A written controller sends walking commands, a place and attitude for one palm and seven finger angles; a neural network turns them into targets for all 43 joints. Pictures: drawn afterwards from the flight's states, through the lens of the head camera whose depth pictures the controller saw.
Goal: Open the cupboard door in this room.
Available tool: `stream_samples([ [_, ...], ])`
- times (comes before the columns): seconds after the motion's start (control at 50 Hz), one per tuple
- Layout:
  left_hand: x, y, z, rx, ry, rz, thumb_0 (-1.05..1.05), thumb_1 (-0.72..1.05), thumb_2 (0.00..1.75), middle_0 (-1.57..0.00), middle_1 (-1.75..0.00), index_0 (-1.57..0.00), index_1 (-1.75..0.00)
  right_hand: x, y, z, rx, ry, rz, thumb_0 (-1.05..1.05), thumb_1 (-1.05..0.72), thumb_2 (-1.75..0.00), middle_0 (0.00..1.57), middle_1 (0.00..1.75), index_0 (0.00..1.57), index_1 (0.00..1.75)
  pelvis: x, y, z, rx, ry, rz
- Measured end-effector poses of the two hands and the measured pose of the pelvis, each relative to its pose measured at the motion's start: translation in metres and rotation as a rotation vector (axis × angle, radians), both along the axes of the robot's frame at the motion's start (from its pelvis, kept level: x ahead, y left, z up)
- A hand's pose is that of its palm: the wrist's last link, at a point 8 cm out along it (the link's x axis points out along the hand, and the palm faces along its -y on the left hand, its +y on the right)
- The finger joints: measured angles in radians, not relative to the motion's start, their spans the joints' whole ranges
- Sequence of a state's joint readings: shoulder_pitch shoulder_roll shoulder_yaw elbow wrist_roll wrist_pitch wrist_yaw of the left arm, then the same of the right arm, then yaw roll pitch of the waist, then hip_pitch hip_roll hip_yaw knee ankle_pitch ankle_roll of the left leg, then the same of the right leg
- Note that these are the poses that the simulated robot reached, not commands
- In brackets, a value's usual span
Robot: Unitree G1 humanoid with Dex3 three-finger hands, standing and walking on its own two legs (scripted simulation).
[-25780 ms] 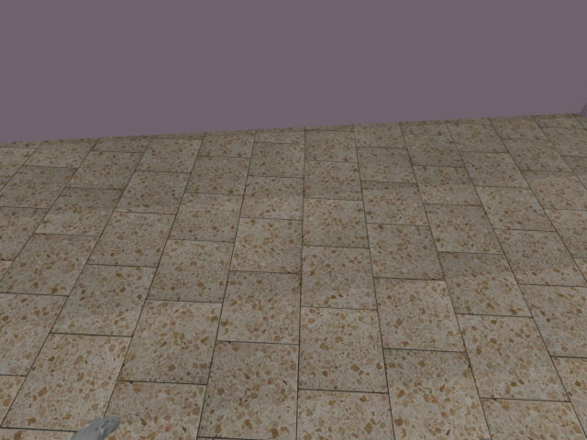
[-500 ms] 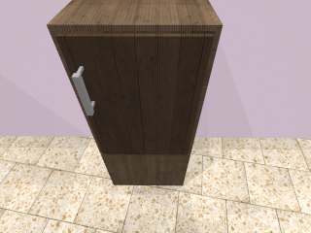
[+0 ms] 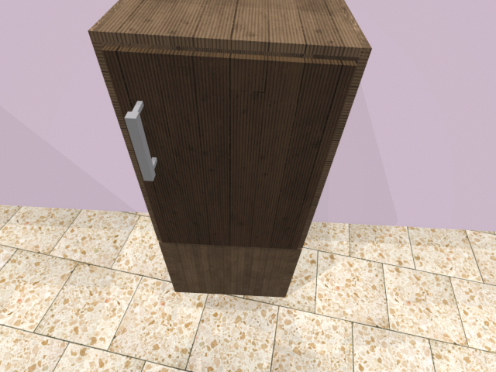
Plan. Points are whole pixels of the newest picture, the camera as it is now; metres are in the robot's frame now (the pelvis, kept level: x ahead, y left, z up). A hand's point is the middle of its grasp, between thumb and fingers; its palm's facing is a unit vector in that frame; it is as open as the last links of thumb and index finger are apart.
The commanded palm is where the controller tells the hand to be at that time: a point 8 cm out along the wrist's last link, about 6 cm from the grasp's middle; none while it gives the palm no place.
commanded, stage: look again from close up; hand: left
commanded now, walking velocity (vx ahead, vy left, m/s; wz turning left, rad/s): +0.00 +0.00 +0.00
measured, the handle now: (144, 142) +0.50 +0.25 +0.08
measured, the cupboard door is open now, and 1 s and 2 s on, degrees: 0 0 0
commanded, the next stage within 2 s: raise the hand with hooked fingers in 0.26 s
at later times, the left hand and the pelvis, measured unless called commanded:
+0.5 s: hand (108, 367) +0.14 +0.22 -0.06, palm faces +0.26 -0.94 -0.20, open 7.5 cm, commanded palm +0.09 +0.26 -0.06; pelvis -0.02 +0.02 +0.00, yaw +2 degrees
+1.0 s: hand (98, 352) +0.15 +0.22 +0.01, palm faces +0.03 -0.99 -0.10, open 9.9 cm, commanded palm +0.12 +0.29 +0.00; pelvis -0.07 -0.01 -0.07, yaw +5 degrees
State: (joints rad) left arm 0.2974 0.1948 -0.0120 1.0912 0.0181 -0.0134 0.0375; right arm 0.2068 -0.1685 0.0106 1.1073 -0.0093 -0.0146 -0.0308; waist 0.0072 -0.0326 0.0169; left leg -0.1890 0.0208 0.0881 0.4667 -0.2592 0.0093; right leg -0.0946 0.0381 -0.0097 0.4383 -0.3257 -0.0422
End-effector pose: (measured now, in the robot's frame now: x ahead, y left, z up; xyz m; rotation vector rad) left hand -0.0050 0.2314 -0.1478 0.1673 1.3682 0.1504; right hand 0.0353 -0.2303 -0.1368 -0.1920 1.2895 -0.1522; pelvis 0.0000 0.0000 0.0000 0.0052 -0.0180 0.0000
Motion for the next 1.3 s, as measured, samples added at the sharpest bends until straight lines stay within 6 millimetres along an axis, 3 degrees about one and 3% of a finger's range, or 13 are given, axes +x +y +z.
stream_samples([
  [0.38, 0.011, 0.029, 0.008, 0.044, -0.031, -0.027, 0.0, 0.91, 0.9, -0.2, -0.3, -0.2, -0.3, -0.014, 0.0, 0.002, -0.018, 0.027, 0.003, 0.01, -0.91, -0.9, 0.2, 0.3, 0.2, 0.3, -0.01, 0.013, 0.002, -0.004, 0.007, 0.002],
  [0.42, 0.038, 0.034, 0.028, 0.046, -0.222, 0.066, 0.01, 0.91, 0.9, -0.21, -0.3, -0.2, -0.3, -0.008, 0.0, 0.008, -0.031, -0.073, 0.0, 0.01, -0.91, -0.9, 0.2, 0.3, 0.2, 0.3, -0.014, 0.015, 0.001, 0.0, 0.007, 0.009],
  [0.54, 0.145, 0.032, 0.145, 0.083, -1.01, 0.058, 0.01, 0.86, 0.87, -0.21, -0.33, -0.2, -0.33, 0.037, 0.0, 0.019, -0.026, -0.429, 0.035, 0.01, -0.91, -0.9, 0.2, 0.3, 0.2, 0.3, -0.03, 0.015, -0.009, 0.013, 0.03, 0.055],
  [0.6, 0.171, 0.023, 0.169, 0.013, -1.272, -0.026, 0.01, 0.81, 0.85, -0.21, -0.36, -0.2, -0.36, 0.059, -0.003, 0.025, -0.021, -0.549, 0.065, 0.01, -0.91, -0.9, 0.2, 0.3, 0.2, 0.3, -0.042, 0.009, -0.022, 0.006, 0.092, 0.048],
  [0.64, 0.171, 0.016, 0.165, -0.057, -1.374, -0.102, 0.0, 0.77, 0.84, -0.21, -0.39, -0.2, -0.39, 0.072, -0.006, 0.028, -0.023, -0.612, 0.091, 0.01, -0.91, -0.9, 0.2, 0.3, 0.2, 0.3, -0.05, 0.004, -0.033, 0.007, 0.131, 0.038],
  [0.68, 0.16, 0.012, 0.146, -0.118, -1.38, -0.165, 0.0, 0.73, 0.82, -0.21, -0.42, -0.21, -0.41, 0.083, -0.011, 0.031, -0.028, -0.663, 0.12, 0.01, -0.9, -0.9, 0.21, 0.3, 0.2, 0.3, -0.057, -0.002, -0.045, 0.006, 0.155, 0.034],
  [0.78, 0.105, 0.025, 0.096, -0.15, -1.206, -0.088, 0.0, 0.61, 0.77, -0.23, -0.49, -0.22, -0.48, 0.103, -0.022, 0.035, -0.069, -0.73, 0.174, 0.01, -0.9, -0.9, 0.21, 0.3, 0.2, 0.3, -0.064, -0.01, -0.063, -0.008, 0.176, 0.044],
  [0.86, 0.081, 0.047, 0.111, -0.013, -1.282, 0.001, 0.01, 0.52, 0.73, -0.24, -0.55, -0.23, -0.54, 0.109, -0.019, 0.029, -0.09, -0.729, 0.214, 0.01, -0.91, -0.9, 0.2, 0.3, 0.2, 0.3, -0.064, -0.014, -0.069, -0.036, 0.171, 0.066],
  [0.92, 0.089, 0.051, 0.14, 0.038, -1.435, -0.047, 0.01, 0.45, 0.7, -0.24, -0.59, -0.23, -0.59, 0.107, -0.011, 0.018, -0.079, -0.709, 0.24, 0.01, -0.91, -0.9, 0.2, 0.3, 0.2, 0.3, -0.065, -0.014, -0.072, -0.055, 0.166, 0.081],
  [0.98, 0.117, 0.045, 0.156, -0.023, -1.486, -0.165, 0.01, 0.38, 0.67, -0.24, -0.63, -0.23, -0.63, 0.099, -0.002, 0.008, -0.05, -0.682, 0.233, 0.01, -0.9, -0.9, 0.2, 0.3, 0.2, 0.3, -0.067, -0.013, -0.072, -0.065, 0.163, 0.086],
  [1.1, 0.169, 0.048, 0.148, -0.184, -1.24, -0.232, 0.01, 0.24, 0.61, -0.25, -0.73, -0.25, -0.72, 0.069, 0.006, 0.005, -0.014, -0.608, 0.131, 0.01, -0.9, -0.9, 0.21, 0.3, 0.2, 0.3, -0.06, -0.007, -0.057, -0.047, 0.171, 0.056],
  [1.2, 0.172, 0.075, 0.169, -0.096, -1.297, -0.092, 0.0, 0.12, 0.56, -0.26, -0.8, -0.26, -0.8, 0.052, 0.002, 0.013, -0.036, -0.558, 0.085, 0.01, -0.9, -0.9, 0.21, 0.3, 0.2, 0.3, -0.047, 0.002, -0.045, -0.033, 0.172, 0.031],
  [1.3, 0.168, 0.087, 0.182, -0.041, -1.369, -0.117, 0.0, 0.01, 0.51, -0.27, -0.87, -0.26, -0.87, 0.053, -0.002, 0.016, -0.067, -0.529, 0.121, 0.01, -0.9, -0.9, 0.21, 0.3, 0.2, 0.3, -0.043, 0.013, -0.044, -0.041, 0.171, 0.042],
])
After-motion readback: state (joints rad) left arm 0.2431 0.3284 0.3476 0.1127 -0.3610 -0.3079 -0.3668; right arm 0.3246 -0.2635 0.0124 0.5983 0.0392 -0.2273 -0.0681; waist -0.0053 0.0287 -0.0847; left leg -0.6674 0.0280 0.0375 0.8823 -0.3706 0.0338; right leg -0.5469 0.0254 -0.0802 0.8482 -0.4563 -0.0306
